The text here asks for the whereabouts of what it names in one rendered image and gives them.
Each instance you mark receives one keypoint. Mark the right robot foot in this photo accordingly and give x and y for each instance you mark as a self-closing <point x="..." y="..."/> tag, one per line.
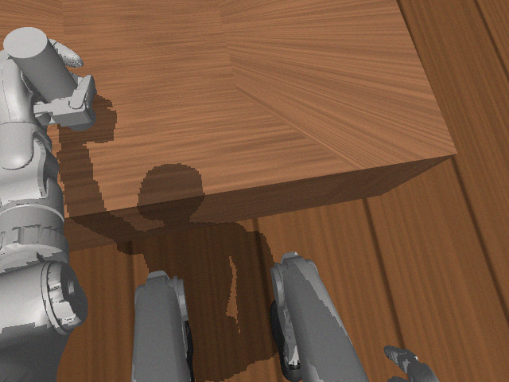
<point x="290" y="372"/>

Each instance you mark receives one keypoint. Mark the can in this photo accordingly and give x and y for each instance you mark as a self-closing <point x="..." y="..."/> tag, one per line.
<point x="34" y="54"/>

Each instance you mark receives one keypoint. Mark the left robot arm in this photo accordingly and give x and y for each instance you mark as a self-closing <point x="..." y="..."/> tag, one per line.
<point x="41" y="300"/>

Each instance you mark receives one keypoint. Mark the left robot hand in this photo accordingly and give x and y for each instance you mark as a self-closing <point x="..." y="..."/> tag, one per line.
<point x="20" y="101"/>

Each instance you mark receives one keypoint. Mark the right robot hand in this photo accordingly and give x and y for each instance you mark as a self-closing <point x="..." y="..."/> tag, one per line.
<point x="408" y="363"/>

